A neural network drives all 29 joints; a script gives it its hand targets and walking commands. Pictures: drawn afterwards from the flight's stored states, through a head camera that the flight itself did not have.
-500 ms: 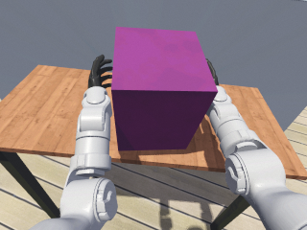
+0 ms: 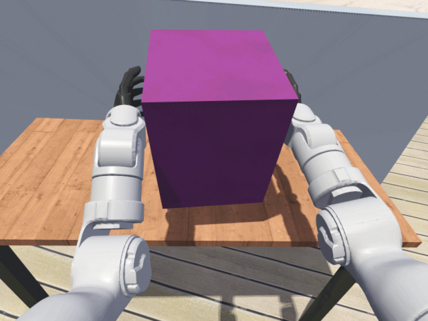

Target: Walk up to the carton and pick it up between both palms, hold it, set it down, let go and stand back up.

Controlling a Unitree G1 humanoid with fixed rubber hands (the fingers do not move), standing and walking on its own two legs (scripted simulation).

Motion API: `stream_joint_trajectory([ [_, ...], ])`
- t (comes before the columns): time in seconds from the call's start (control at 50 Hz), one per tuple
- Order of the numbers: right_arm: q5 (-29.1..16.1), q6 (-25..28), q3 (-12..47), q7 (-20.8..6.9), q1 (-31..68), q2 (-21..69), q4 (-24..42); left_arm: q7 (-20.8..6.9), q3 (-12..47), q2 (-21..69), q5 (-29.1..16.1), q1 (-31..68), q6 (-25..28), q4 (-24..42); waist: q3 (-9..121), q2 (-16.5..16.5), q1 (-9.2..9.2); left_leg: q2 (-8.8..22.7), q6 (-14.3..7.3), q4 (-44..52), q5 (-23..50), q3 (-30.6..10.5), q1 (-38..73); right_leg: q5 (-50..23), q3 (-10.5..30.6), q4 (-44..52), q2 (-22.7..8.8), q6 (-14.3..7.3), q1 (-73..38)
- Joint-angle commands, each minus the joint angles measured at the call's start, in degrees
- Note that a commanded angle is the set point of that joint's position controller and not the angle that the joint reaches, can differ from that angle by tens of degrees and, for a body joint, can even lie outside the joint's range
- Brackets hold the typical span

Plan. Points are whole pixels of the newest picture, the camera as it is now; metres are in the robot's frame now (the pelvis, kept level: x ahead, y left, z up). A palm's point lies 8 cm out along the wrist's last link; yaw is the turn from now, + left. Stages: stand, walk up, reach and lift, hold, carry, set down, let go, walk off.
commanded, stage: reach and lift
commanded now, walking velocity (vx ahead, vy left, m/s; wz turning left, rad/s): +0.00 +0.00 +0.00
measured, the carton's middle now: (211, 122) +0.40 +0.01 +0.22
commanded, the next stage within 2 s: hold in 1.46 s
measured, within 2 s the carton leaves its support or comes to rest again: neither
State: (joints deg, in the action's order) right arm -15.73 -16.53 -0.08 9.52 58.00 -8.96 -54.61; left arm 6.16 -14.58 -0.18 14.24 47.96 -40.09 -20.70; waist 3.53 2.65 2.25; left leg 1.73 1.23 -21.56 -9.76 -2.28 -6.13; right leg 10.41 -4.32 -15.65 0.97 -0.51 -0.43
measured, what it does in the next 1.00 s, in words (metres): stands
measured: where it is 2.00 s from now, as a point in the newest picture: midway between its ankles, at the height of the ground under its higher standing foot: outside the picture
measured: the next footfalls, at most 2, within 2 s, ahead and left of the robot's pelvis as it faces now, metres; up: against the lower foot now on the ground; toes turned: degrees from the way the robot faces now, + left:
none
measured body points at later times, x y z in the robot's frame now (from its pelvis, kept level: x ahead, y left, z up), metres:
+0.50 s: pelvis -0.01 +0.00 +0.00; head -0.08 +0.02 +0.44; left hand +0.39 +0.14 +0.28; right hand +0.39 -0.16 +0.28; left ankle +0.03 +0.13 -0.75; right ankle -0.01 -0.11 -0.75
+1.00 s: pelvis -0.01 +0.01 +0.00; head -0.09 +0.03 +0.44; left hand +0.40 +0.14 +0.30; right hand +0.38 -0.16 +0.31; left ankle +0.03 +0.13 -0.75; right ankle -0.01 -0.11 -0.75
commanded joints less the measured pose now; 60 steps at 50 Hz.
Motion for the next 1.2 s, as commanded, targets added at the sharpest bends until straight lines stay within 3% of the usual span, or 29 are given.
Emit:
stream_joint_trajectory([
  [0.0,-7.0,1.5,13.8,-4.3,50.3,37.3,27.5,-8.9,22.3,35.8,-9.3,40.6,3.0,8.2,27.0,-3.8,0.39,-3.1,0.1,-1.7,25.0,-0.2,13.5,-15.4,0.9,0.5,3.1,3.3,-0.9],
  [0.08,-9.3,-0.7,15.3,-2.9,50.3,39.2,31.1,-9.1,24.3,36.3,-10.9,43.3,2.7,11.2,29.8,-5.1,1.54,-3.5,0.7,-2.6,25.7,-0.5,13.5,-18.6,1.5,-0.3,3.2,3.8,-1.5],
  [0.16,-10.7,-3.4,16.1,-1.9,50.5,40.2,33.1,-9.2,23.9,35.7,-11.9,44.2,1.9,10.3,29.7,-4.0,1.86,-3.9,0.3,-2.1,22.1,-0.4,12.0,-18.0,2.2,-0.1,3.1,4.3,-1.1],
  [0.32,-11.5,-8.0,13.6,-1.2,51.7,41.5,29.3,-9.8,21.1,35.0,-12.1,48.1,0.7,5.6,26.5,-3.9,2.22,-3.9,0.1,-0.2,14.5,-0.3,8.3,-12.3,2.8,0.6,3.3,4.1,1.7],
  [0.4,-12.8,-9.6,14.3,-0.7,53.3,42.6,29.9,-10.0,19.4,33.8,-12.6,49.0,0.5,4.1,28.1,-2.6,1.87,-4.2,-0.5,-0.7,14.1,0.0,7.5,-14.0,3.4,0.4,3.2,4.5,0.8],
  [0.54,-14.9,-11.5,13.7,-0.4,56.7,43.1,31.0,-9.5,19.6,34.5,-14.5,53.5,0.0,4.0,30.6,-4.2,2.25,-4.0,0.2,-1.2,13.4,-0.5,7.0,-13.2,3.5,0.0,3.8,4.2,2.3],
  [0.62,-14.6,-12.7,11.6,-0.6,56.2,42.0,26.9,-9.3,17.8,33.9,-13.9,54.6,-0.4,1.6,28.2,-4.8,2.38,-3.6,0.1,0.0,9.7,-0.4,5.9,-9.0,3.8,0.5,3.7,3.8,4.8],
  [0.68,-15.4,-13.1,11.3,-1.0,57.1,41.2,26.1,-9.3,17.3,33.6,-14.0,55.3,-0.7,1.2,29.4,-5.1,2.01,-3.4,0.5,-0.3,11.0,-0.6,6.1,-9.2,3.6,0.4,4.0,3.5,4.3],
  [0.8,-16.5,-14.1,10.3,-0.7,58.0,40.0,25.9,-9.0,18.0,34.1,-15.5,57.3,-1.1,1.4,31.0,-6.3,3.37,-3.2,1.4,-1.2,12.8,-0.9,6.9,-11.1,3.9,0.3,4.1,3.4,4.5],
  [0.88,-17.4,-14.7,11.0,-0.9,59.3,40.3,24.5,-8.9,15.5,32.7,-14.7,57.5,-1.5,-0.1,30.3,-4.2,1.85,-3.4,0.7,-1.0,12.3,-0.8,6.0,-10.5,4.1,0.4,4.2,3.7,4.3],
  [0.92,-17.5,-14.9,10.4,-1.0,59.2,39.2,23.4,-9.0,14.9,32.5,-14.3,57.2,-1.9,-1.4,29.3,-4.8,1.74,-3.2,0.9,-0.7,11.7,-0.7,5.6,-9.5,4.1,0.6,4.2,3.4,4.7],
  [1.18,-19.4,-16.2,9.7,-0.6,60.9,38.0,22.6,-8.7,14.8,32.2,-15.4,60.7,-2.6,-0.7,31.5,-6.0,2.64,-3.3,1.7,-2.0,15.0,-1.1,6.5,-12.7,4.6,0.3,4.2,3.6,4.3],
])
